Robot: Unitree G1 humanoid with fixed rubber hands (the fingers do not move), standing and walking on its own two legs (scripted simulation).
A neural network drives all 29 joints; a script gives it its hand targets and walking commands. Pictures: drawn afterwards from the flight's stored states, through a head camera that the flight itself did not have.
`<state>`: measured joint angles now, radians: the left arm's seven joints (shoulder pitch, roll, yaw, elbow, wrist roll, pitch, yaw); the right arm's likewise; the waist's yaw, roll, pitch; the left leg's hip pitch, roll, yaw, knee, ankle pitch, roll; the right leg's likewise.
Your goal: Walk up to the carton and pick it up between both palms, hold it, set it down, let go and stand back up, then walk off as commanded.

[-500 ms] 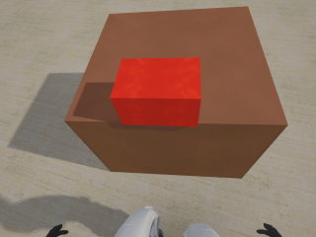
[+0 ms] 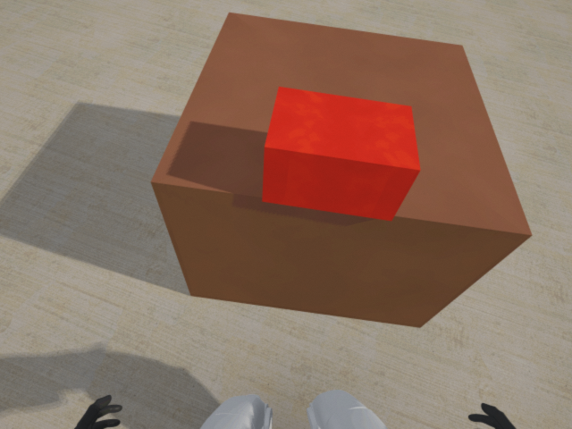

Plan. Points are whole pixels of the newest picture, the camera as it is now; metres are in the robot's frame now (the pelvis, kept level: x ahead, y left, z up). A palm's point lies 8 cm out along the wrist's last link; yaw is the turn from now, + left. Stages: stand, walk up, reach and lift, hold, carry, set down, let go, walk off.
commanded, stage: walk off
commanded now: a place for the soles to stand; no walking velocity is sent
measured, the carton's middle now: (335, 154) +0.61 -0.12 -0.04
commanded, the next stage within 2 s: none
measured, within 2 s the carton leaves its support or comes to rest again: neither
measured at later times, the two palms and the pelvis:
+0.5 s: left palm out of the picture -0.01 +0.39 -0.15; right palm out of the picture +0.03 -0.20 -0.10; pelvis -0.08 +0.09 -0.02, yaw +2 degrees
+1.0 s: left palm out of the picture -0.09 +0.38 -0.14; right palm out of the picture -0.03 -0.22 -0.08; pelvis -0.14 +0.08 +0.00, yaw +1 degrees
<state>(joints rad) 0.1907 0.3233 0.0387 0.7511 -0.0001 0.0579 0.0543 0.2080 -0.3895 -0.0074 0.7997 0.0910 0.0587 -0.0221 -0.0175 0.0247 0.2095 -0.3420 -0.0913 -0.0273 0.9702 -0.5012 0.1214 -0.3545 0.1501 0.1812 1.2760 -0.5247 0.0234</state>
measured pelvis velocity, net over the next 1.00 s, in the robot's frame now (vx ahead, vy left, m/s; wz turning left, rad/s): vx -0.14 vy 0.08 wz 0.02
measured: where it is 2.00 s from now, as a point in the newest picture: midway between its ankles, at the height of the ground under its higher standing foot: outside the picture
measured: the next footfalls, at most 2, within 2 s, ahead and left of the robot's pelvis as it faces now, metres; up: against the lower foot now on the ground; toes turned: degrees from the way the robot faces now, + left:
right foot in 0.22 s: +0.06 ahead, -0.12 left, +0.00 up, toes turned +10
left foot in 0.38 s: -0.05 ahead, +0.14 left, +0.00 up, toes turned -2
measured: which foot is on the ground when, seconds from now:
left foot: down 0.00-0.22, up 0.24-0.36, down 0.38-1.00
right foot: up 0.00-0.20, down 0.22-0.38, up 0.40-1.00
